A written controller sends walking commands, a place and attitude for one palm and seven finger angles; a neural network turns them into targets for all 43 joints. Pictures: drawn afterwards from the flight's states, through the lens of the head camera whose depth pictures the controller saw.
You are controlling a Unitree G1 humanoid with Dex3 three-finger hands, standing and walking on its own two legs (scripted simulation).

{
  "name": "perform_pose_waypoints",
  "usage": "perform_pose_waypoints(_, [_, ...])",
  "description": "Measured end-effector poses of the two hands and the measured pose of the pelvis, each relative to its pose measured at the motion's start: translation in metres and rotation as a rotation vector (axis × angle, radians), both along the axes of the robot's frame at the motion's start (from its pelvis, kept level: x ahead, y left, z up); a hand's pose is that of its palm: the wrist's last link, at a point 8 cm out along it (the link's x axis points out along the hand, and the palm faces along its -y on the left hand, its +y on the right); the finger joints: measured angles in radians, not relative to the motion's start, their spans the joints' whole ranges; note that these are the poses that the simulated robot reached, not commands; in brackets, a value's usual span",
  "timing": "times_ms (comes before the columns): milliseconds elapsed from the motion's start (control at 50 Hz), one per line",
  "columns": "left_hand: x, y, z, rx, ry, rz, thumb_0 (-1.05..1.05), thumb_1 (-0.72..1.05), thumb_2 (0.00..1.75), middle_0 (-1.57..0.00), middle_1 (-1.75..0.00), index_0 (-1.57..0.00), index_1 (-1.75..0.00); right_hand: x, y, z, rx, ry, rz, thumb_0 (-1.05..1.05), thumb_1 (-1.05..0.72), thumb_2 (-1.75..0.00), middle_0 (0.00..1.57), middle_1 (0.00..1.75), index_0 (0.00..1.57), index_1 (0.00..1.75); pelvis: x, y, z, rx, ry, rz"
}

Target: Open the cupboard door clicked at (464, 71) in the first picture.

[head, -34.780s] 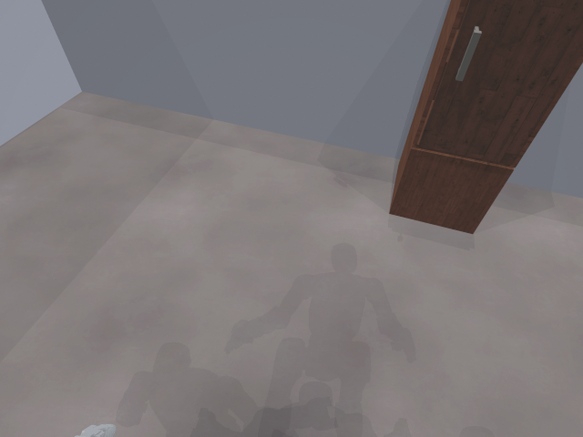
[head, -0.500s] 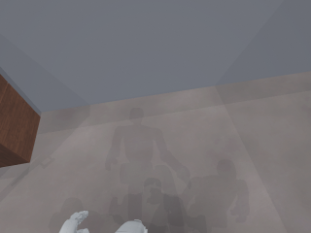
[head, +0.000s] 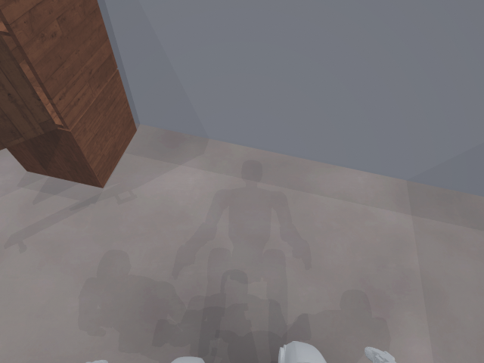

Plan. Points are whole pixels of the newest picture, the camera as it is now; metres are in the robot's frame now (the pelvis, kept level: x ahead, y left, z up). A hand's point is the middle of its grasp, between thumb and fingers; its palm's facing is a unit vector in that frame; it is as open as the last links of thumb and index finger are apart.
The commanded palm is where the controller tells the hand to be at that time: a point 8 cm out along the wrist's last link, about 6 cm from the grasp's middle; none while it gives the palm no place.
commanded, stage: turn to face it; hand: left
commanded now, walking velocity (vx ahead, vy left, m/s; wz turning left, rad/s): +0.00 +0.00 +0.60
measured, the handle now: out of the picture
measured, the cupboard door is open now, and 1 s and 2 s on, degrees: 50 50 50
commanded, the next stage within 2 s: take the last steps up to it in 1.20 s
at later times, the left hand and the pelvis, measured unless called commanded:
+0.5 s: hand out of the picture +0.05 +0.15 -0.15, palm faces +0.29 -0.92 -0.25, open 7.3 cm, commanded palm none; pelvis +0.02 -0.06 +0.01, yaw +19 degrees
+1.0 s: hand out of the picture -0.05 +0.19 -0.16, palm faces +0.58 -0.78 -0.23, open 7.4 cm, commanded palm none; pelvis +0.01 -0.02 +0.01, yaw +33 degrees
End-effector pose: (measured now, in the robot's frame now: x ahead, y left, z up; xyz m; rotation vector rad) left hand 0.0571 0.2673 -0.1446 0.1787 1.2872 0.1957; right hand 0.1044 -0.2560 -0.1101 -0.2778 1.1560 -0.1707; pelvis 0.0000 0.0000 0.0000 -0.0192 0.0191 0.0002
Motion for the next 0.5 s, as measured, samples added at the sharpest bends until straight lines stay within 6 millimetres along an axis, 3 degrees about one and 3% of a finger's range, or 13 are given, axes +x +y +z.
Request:
perform_pose_waypoints(160, [0.028, -0.010, 0.020, 0.008, -0.118, 0.039, 0.01, 0.91, 0.90, -0.19, -0.29, -0.20, -0.30, -0.008, 0.003, -0.005, 0.040, 0.074, 0.040, 0.00, -0.90, -0.90, 0.20, 0.30, 0.20, 0.30, 0.006, -0.010, 0.007, -0.005, 0.006, 0.084])
perform_pose_waypoints(300, [0.041, -0.041, 0.027, 0.041, -0.203, 0.076, 0.01, 0.91, 0.90, -0.20, -0.29, -0.20, -0.30, -0.010, -0.022, -0.032, 0.079, 0.144, 0.062, 0.00, -0.90, -0.90, 0.20, 0.30, 0.21, 0.30, 0.013, -0.040, -0.004, 0.027, 0.017, 0.175])
perform_pose_waypoints(360, [0.028, -0.055, 0.031, 0.058, -0.199, 0.102, 0.01, 0.91, 0.90, -0.20, -0.29, -0.20, -0.30, -0.001, -0.033, -0.039, 0.086, 0.162, 0.085, 0.01, -0.90, -0.90, 0.20, 0.30, 0.20, 0.30, 0.013, -0.049, -0.004, 0.030, 0.001, 0.220])
perform_pose_waypoints(500, [-0.025, -0.076, 0.031, 0.033, -0.118, 0.230, 0.01, 0.90, 0.90, -0.20, -0.29, -0.21, -0.30, 0.036, -0.035, -0.028, 0.081, 0.168, 0.191, 0.01, -0.91, -0.90, 0.20, 0.30, 0.20, 0.30, 0.018, -0.058, 0.006, 0.059, -0.017, 0.329])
